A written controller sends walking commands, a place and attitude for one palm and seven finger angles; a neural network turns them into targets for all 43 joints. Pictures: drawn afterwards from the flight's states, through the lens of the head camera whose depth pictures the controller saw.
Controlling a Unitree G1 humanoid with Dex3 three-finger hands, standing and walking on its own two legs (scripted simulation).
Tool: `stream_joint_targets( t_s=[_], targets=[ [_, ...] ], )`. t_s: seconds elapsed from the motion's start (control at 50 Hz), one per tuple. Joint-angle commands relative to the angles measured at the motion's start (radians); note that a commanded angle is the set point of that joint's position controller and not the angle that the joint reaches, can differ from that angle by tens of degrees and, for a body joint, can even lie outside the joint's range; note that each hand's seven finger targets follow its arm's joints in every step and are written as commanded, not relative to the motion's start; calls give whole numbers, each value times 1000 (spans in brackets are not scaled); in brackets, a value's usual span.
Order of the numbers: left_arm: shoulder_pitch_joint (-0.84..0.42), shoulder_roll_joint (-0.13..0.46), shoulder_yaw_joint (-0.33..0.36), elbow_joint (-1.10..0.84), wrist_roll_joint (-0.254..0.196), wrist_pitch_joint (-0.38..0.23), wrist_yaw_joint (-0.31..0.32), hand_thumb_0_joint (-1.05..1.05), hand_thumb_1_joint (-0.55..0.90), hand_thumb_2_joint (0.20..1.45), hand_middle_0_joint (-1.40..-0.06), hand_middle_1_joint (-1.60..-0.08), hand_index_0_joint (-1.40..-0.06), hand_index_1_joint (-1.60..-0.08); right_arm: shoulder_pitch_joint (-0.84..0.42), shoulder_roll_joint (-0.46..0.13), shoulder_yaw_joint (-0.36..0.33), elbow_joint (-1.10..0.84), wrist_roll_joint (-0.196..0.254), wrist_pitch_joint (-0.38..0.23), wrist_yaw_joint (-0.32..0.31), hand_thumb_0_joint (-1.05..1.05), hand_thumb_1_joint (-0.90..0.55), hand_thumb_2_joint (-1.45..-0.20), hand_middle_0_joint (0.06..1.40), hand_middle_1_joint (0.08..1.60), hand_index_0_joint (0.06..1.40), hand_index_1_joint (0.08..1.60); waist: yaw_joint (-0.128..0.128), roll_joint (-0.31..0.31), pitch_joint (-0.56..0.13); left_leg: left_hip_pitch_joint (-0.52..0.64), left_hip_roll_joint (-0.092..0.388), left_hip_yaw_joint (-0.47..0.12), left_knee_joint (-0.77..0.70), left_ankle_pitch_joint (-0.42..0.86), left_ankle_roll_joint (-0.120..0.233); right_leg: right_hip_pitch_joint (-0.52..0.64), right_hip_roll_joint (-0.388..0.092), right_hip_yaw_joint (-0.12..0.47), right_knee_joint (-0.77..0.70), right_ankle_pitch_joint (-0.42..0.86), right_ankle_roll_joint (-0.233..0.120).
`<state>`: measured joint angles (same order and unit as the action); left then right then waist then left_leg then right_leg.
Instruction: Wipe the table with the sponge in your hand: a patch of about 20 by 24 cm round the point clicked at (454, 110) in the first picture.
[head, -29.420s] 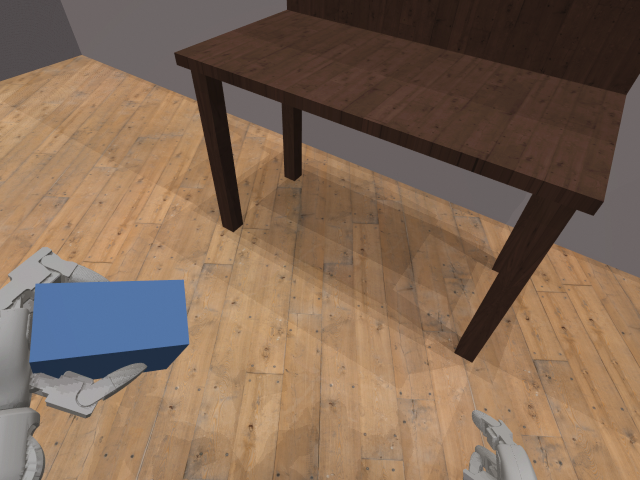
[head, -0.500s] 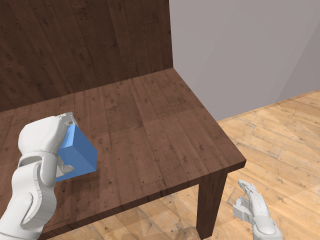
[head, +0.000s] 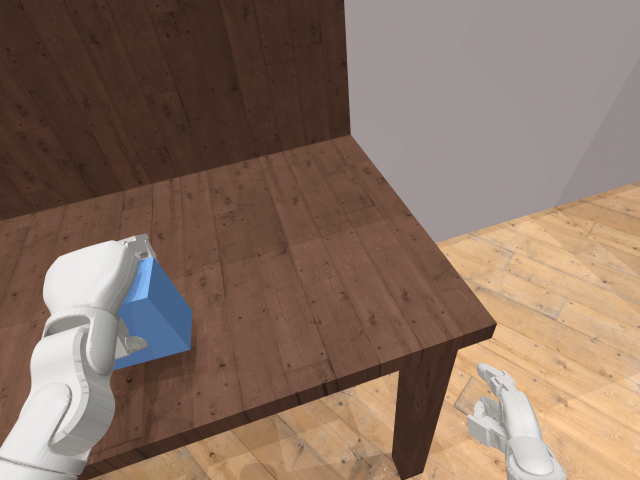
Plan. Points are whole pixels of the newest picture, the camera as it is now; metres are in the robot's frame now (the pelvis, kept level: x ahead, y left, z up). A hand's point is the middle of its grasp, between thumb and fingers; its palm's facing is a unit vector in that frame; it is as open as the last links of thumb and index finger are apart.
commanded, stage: move the sponge above the wiping area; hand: left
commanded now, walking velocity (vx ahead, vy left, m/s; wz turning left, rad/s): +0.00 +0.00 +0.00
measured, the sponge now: (137, 324) +0.24 +0.29 +0.09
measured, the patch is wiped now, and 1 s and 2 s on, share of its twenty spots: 0.00 0.00 0.00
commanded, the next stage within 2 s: lower the sponge onto the table in 1.56 s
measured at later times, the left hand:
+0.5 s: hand (134, 304) +0.25 +0.28 +0.12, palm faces +0.07 -0.09 -0.99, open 10.3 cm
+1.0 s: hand (129, 314) +0.24 +0.28 +0.12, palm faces +0.04 -0.09 -1.00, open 10.3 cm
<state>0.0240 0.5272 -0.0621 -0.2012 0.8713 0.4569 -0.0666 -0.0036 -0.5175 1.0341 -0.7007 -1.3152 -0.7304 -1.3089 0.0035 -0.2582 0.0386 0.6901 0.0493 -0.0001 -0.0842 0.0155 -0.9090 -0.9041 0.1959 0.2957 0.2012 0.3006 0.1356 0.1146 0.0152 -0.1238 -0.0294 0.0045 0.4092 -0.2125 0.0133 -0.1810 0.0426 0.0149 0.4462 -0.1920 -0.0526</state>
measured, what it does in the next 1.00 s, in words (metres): stands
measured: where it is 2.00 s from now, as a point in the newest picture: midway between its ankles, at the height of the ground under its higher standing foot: outside the picture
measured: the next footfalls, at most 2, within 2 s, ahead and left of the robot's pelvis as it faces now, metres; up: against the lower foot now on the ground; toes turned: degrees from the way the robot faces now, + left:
none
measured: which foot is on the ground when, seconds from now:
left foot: down 0.00-1.00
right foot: down 0.00-1.00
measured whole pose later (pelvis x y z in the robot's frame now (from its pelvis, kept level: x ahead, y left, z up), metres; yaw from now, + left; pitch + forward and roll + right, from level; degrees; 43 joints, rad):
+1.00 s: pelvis +0.00 +0.00 +0.00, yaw +0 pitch -4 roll +1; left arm 0.04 0.51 -0.11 -0.18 0.90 0.49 -0.09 0.00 -0.52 1.03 -0.70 -1.31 -0.73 -1.31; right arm 0.00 -0.27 0.04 0.69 0.05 0.02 -0.08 0.02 -0.91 -0.90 0.20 0.30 0.21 0.31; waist 0.13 0.11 0.01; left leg -0.11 -0.03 0.00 0.40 -0.21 0.02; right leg -0.17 0.04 0.01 0.43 -0.19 -0.05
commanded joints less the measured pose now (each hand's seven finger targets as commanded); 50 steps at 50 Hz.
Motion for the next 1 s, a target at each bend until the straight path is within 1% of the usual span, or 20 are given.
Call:
stream_joint_targets(
  t_s=[0.0, 0.06, 0.08, 0.16, 0.18, 0.26, 0.28, 0.36, 0.38, 0.5, 0.56, 0.6, 0.66, 0.68, 0.76, 0.78, 0.82, 0.88, 0.96, 0.98],
  targets=[
    [-251, 210, 141, -184, 40, 12, 51, 0, 100, 1300, -1200, -1600, -1200, -1600, -245, -79, -19, -187, -3, -57, -3, 0, -900, -900, 200, 300, 200, 300, 4, -73, -215, -9, -2, -100, -56, 141, 12, 101, -46, 155, -84, 49, -34],
    [-267, 247, 173, -182, 53, 28, 55, 0, 100, 1300, -1200, -1600, -1200, -1600, -278, -82, -18, -180, -1, -48, -2, 0, -900, -900, 200, 300, 200, 300, 8, -58, -186, -3, -6, -104, -61, 127, 14, 82, -31, 179, -94, 18, -45],
    [-273, 191, 118, -192, 52, 25, 50, 0, 100, 1300, -1200, -1600, -1200, -1600, -261, -79, -17, -191, -5, -47, -1, 0, -900, -900, 200, 300, 200, 300, 2, -46, -209, -5, -3, -95, -61, 136, 17, 101, -39, 141, -84, 43, -38],
    [-324, 221, 132, -182, 67, 21, 60, 0, 100, 1300, -1200, -1600, -1200, -1600, -276, -79, -15, -181, 0, -46, -3, 0, -900, -900, 200, 300, 200, 300, 5, -25, -192, 12, -6, -109, -78, 110, 16, 80, -26, 168, -99, 5, -46],
    [-325, 168, 86, -175, 69, 17, 59, 0, 100, 1300, -1200, -1600, -1200, -1600, -255, -75, -18, -187, -3, -49, -3, 0, -900, -900, 200, 300, 200, 300, -2, -40, -213, 7, -5, -100, -73, 122, 18, 96, -32, 131, -89, 25, -40],
    [-273, 262, 189, -162, 71, 18, 77, 0, 100, 1300, -1200, -1600, -1200, -1600, -269, -86, -21, -173, -4, -42, 3, 0, -900, -900, 200, 300, 200, 300, 20, -45, -218, 7, -8, -107, -71, 150, 15, 116, -25, 177, -92, 45, -50],
    [-277, 183, 121, -170, 64, 20, 74, 0, 100, 1300, -1200, -1600, -1200, -1600, -259, -76, -20, -189, -7, -40, 5, 0, -900, -900, 200, 300, 200, 300, 9, -51, -238, -1, -5, -91, -66, 163, 16, 135, -38, 143, -82, 75, -43],
    [-256, 228, 162, -137, 65, 45, 76, 0, 100, 1300, -1200, -1600, -1200, -1600, -274, -87, -21, -173, 0, -32, 9, 0, -900, -900, 200, 300, 200, 300, 9, -61, -187, 0, -8, -100, -66, 154, 15, 94, -26, 174, -100, 53, -47],
    [-257, 158, 97, -157, 61, 44, 67, 0, 100, 1300, -1200, -1600, -1200, -1600, -264, -80, -19, -188, -1, -34, 12, 0, -900, -900, 200, 300, 200, 300, 1, -41, -207, -3, -5, -91, -65, 161, 16, 109, -36, 137, -91, 69, -40],
    [-306, 152, 61, -193, 80, 13, 55, 0, 100, 1300, -1200, -1600, -1200, -1600, -247, -75, -20, -191, -1, -44, 6, 0, -900, -900, 200, 300, 200, 300, -8, -34, -221, 26, -8, -103, -74, 148, 23, 96, -32, 133, -100, 46, -37],
    [-278, 227, 146, -219, 86, -5, 76, 0, 100, 1300, -1200, -1600, -1200, -1600, -262, -78, -26, -188, -9, -48, 6, 0, -900, -900, 200, 300, 200, 300, 16, -37, -238, 39, -7, -108, -70, 169, 25, 123, -23, 173, -99, 64, -50],
    [-268, 192, 120, -202, 88, -2, 84, 0, 100, 1300, -1200, -1600, -1200, -1600, -246, -72, -24, -184, -10, -45, 12, 0, -900, -900, 200, 300, 200, 300, 9, -55, -222, 25, -6, -99, -70, 189, 18, 121, -33, 149, -100, 84, -41],
    [-257, 233, 175, -190, 77, 32, 102, 0, 100, 1300, -1200, -1600, -1200, -1600, -282, -80, -26, -177, -5, -35, 15, 0, -900, -900, 200, 300, 200, 300, 24, -45, -200, 19, -8, -100, -72, 170, 16, 115, -24, 182, -108, 59, -51],
    [-251, 182, 130, -187, 71, 42, 100, 0, 100, 1300, -1200, -1600, -1200, -1600, -275, -75, -25, -183, -4, -35, 19, 0, -900, -900, 200, 300, 200, 300, 15, -36, -213, 10, -7, -87, -69, 177, 16, 127, -34, 155, -97, 75, -44],
    [-185, 199, 147, -199, 52, 79, 76, 0, 100, 1300, -1200, -1600, -1200, -1600, -300, -82, -24, -188, 1, -28, 24, 0, -900, -900, 200, 300, 200, 300, 20, -62, -195, 5, -9, -96, -64, 170, 19, 116, -30, 178, -103, 67, -45],
    [-184, 165, 108, -196, 52, 82, 62, 0, 100, 1300, -1200, -1600, -1200, -1600, -282, -81, -22, -190, 1, -26, 23, 0, -900, -900, 200, 300, 200, 300, 6, -65, -206, -1, -9, -85, -59, 172, 22, 121, -37, 152, -96, 79, -35],
    [-206, 191, 111, -164, 55, 86, 41, 0, 100, 1300, -1200, -1600, -1200, -1600, -267, -87, -19, -185, 3, -20, 15, 0, -900, -900, 200, 300, 200, 300, -3, -95, -165, -15, -9, -94, -64, 138, 24, 90, -39, 154, -111, 40, -27],
    [-280, 188, 90, -202, 68, 53, 26, 0, 100, 1300, -1200, -1600, -1200, -1600, -266, -81, -16, -193, 2, -33, 2, 0, -900, -900, 200, 300, 200, 300, -17, -62, -192, 6, -13, -88, -59, 106, 32, 79, -37, 153, -111, -7, -30],
    [-302, 236, 140, -235, 70, -13, 40, 0, 100, 1300, -1200, -1600, -1200, -1600, -265, -75, -19, -189, -5, -53, -9, 0, -900, -900, 200, 300, 200, 300, 1, -29, -202, 36, -11, -106, -64, 100, 30, 80, -29, 186, -124, -15, -44],
    [-308, 201, 113, -212, 73, -25, 45, 0, 100, 1300, -1200, -1600, -1200, -1600, -244, -70, -19, -185, -8, -58, -9, 0, -900, -900, 200, 300, 200, 300, -8, -46, -214, 28, -11, -99, -63, 111, 29, 92, -35, 157, -115, -2, -37]
  ],
)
